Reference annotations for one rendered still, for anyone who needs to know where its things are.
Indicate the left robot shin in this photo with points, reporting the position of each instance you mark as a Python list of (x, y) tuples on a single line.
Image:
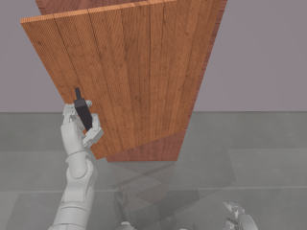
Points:
[(125, 222)]

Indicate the robot left hand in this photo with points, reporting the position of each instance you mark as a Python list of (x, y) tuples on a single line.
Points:
[(72, 130)]

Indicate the handle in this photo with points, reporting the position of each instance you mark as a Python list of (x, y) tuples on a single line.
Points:
[(83, 110)]

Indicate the left robot forearm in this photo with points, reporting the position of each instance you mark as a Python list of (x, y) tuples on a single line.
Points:
[(76, 203)]

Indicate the cupboard door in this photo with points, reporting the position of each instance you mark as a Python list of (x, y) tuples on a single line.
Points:
[(138, 63)]

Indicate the robot right hand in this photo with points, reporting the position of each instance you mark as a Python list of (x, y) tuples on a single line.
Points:
[(245, 221)]

